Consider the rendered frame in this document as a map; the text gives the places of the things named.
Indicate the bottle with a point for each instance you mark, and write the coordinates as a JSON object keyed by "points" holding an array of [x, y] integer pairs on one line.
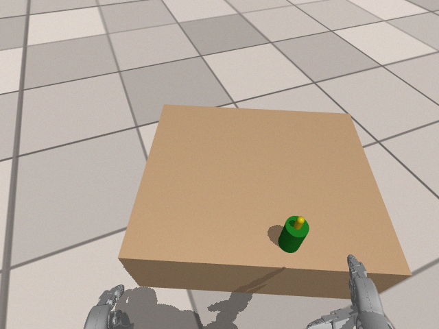
{"points": [[293, 234]]}

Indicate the left robot hand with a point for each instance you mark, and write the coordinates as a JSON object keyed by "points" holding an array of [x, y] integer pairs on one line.
{"points": [[100, 316]]}

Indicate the right robot arm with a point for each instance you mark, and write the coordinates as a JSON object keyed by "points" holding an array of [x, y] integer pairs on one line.
{"points": [[371, 320]]}

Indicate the right robot hand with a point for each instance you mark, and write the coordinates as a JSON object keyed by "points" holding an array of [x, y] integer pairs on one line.
{"points": [[364, 297]]}

